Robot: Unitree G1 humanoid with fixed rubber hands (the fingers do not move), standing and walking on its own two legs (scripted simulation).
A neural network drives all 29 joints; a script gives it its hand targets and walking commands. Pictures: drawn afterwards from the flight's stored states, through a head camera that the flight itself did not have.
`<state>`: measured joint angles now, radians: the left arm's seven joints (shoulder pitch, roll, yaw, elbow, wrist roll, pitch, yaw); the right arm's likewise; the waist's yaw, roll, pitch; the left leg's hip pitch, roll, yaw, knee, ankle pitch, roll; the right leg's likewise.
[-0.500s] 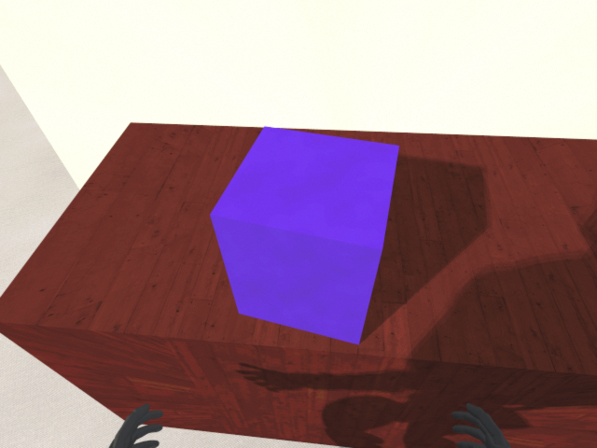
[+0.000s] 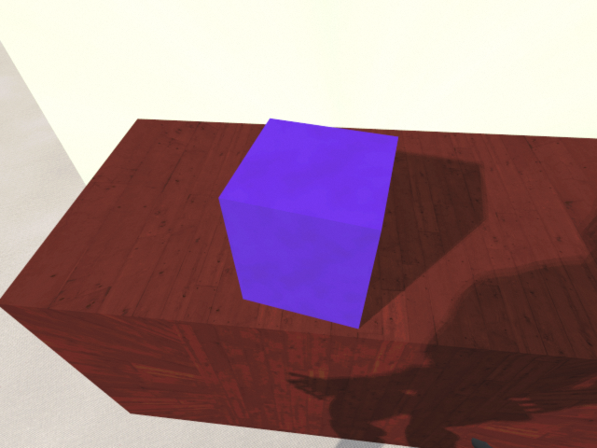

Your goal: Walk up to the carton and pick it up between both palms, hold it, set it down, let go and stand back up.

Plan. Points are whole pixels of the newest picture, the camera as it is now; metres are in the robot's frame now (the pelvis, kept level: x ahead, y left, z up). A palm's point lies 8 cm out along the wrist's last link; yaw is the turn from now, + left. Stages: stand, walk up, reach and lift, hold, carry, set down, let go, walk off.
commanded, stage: stand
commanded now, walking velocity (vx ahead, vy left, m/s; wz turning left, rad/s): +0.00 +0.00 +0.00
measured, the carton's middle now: (314, 224) +0.44 -0.02 +0.03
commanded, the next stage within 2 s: none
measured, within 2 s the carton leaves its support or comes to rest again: neither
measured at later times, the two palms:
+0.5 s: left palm out of the picture +0.01 +0.25 -0.12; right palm out of the picture +0.02 -0.26 -0.13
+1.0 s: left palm out of the picture +0.02 +0.24 -0.12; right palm out of the picture +0.01 -0.26 -0.13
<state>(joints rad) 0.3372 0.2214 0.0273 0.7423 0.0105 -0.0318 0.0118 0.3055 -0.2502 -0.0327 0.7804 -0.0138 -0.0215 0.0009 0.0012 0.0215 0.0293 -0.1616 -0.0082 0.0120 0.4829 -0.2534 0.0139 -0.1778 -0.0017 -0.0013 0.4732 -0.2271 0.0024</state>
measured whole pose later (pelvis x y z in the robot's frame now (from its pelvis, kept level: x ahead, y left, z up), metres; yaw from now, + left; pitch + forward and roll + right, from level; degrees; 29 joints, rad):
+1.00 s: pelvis -0.01 -0.01 +0.00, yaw -1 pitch -2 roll +0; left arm 0.36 0.21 0.01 0.90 0.00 -0.02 0.03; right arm 0.34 -0.24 0.00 0.91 -0.01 -0.01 -0.03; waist 0.00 0.01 0.02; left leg -0.20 0.00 0.02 0.47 -0.23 0.00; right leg -0.23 0.01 0.01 0.48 -0.21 -0.01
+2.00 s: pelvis +0.01 +0.00 +0.00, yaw -1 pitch -2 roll +0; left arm 0.32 0.20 0.00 0.99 0.00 -0.01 0.04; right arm 0.32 -0.22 0.01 1.00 0.00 -0.01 -0.04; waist 0.01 0.00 0.03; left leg -0.15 -0.01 0.03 0.43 -0.24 0.01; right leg -0.18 0.00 0.01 0.43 -0.22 0.00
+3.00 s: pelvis +0.03 +0.00 +0.00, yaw -1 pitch -2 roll +0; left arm 0.30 0.18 -0.01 1.05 0.00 -0.01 0.05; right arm 0.30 -0.19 0.01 1.02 0.00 -0.01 -0.05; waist 0.01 0.00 0.02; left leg -0.12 -0.01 0.03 0.41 -0.27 0.02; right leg -0.16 0.00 0.02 0.43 -0.24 0.01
